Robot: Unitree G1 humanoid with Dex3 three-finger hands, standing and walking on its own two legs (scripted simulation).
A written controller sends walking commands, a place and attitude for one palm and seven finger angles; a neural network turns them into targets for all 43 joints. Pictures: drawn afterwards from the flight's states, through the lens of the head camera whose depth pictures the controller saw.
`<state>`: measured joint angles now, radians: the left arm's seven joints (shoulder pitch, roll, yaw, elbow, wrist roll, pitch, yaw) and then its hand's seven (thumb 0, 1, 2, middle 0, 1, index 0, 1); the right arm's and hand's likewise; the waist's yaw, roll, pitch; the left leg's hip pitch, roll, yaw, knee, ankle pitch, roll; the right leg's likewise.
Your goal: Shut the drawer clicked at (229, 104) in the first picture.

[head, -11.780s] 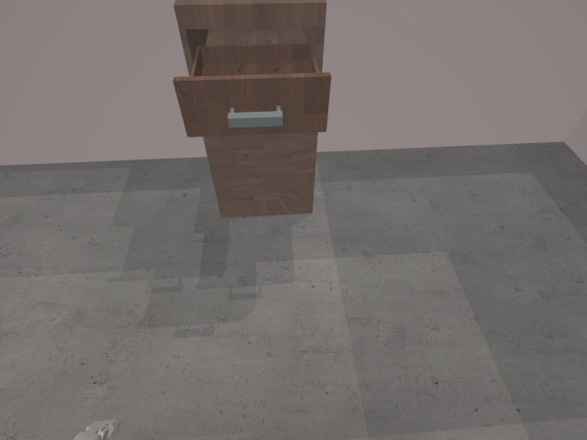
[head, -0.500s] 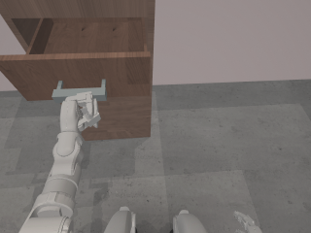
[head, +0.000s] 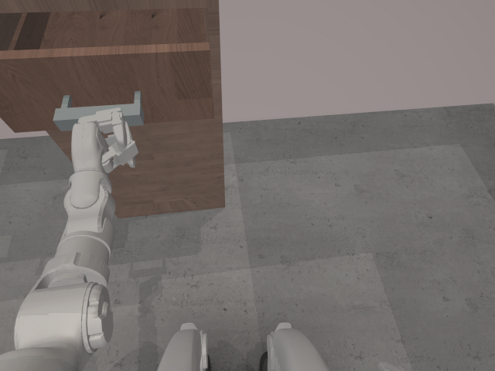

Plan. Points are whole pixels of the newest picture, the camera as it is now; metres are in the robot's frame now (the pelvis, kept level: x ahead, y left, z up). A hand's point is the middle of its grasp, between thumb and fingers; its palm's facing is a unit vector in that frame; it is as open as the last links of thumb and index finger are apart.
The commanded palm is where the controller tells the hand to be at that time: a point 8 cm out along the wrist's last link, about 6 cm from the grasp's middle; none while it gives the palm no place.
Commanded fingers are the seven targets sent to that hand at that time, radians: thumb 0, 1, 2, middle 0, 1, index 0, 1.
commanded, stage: push the drawer shut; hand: left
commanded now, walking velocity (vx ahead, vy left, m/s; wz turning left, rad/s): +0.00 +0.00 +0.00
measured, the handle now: (102, 107) +0.54 +0.23 +0.06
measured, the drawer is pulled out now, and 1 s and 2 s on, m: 0.11 0.00 0.00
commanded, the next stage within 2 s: pull the fist back off the drawer in 1.10 s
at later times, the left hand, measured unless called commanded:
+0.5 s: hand (130, 113) +0.53 +0.18 +0.06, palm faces +0.10 -0.99 -0.04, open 3.2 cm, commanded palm +0.52 +0.22 +0.06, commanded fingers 0.00 0.90 0.90 -1.40 -1.60 -1.40 -1.60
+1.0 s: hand (127, 94) +0.58 +0.19 +0.05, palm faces +0.10 -0.99 -0.03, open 3.0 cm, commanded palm +0.59 +0.22 +0.06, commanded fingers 0.00 0.90 0.90 -1.40 -1.60 -1.40 -1.60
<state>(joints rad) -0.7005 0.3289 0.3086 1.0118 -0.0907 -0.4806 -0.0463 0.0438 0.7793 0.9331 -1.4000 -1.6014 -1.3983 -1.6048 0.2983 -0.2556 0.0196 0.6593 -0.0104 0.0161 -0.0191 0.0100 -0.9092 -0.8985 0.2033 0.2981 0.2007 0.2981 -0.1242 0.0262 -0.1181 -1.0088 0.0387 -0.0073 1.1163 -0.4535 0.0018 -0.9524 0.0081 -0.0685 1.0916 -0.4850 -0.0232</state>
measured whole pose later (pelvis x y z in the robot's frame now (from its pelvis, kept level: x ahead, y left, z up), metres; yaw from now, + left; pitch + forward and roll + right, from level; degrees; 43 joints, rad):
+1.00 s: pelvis +0.00 +0.02 -0.02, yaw -2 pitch +28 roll -5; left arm -1.15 0.60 0.42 1.33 0.04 -0.40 -0.07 0.00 0.64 0.93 -1.40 -1.60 -1.40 -1.60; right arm 0.40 -0.26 0.07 0.65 -0.06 0.08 0.02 0.01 -0.91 -0.90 0.20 0.30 0.20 0.30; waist -0.25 0.04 -0.11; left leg -1.23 0.05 -0.04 1.21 -0.48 0.03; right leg -1.14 0.02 -0.09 1.12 -0.48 0.00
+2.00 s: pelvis +0.02 +0.02 +0.00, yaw -3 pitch +27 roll -4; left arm -0.94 0.49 0.43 1.12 -0.03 -0.38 -0.04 0.01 0.87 0.90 -1.40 -1.60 -1.40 -1.60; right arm 0.39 -0.25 0.04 0.61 -0.04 0.09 0.04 0.01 -0.91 -0.90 0.20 0.30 0.20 0.30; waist -0.20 0.04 -0.13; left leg -1.11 0.06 0.00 1.14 -0.50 0.03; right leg -1.04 0.03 -0.06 1.06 -0.49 0.00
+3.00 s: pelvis +0.04 +0.01 +0.09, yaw +0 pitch -3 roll +0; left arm 0.29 0.31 0.19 -0.21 -0.09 -0.05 0.09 0.01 0.89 0.90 -1.40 -1.60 -1.40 -1.60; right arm 0.18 -0.23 0.05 0.57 0.02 -0.01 -0.08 0.01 -0.91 -0.90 0.20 0.30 0.20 0.30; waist 0.04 0.06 0.00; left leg -0.15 0.00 0.02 0.46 -0.26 0.01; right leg -0.11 0.00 -0.03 0.44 -0.28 -0.01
